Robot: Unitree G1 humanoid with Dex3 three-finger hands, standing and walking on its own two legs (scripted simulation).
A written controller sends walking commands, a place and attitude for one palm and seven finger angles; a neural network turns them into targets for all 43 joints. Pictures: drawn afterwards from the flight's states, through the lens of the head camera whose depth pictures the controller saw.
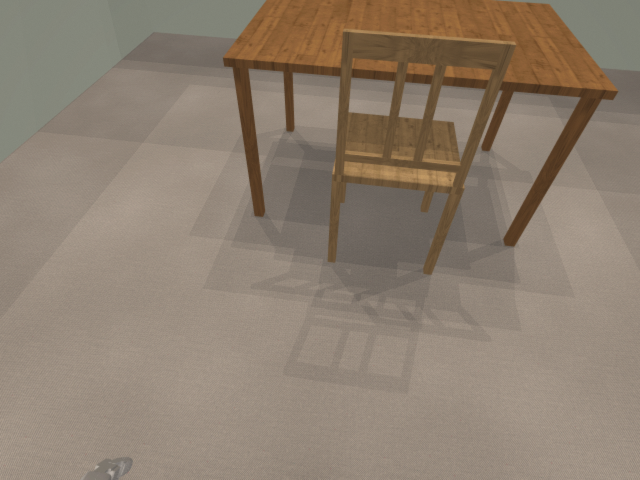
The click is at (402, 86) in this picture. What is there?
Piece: chair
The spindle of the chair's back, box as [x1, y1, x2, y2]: [383, 62, 407, 157]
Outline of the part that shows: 405,62 398,62 383,150 383,157 390,157 407,67 407,63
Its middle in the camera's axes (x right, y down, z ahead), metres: +0.20 -0.35 +1.08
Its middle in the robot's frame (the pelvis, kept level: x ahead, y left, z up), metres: +1.05 -0.16 -0.08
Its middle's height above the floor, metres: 0.69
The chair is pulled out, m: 0.00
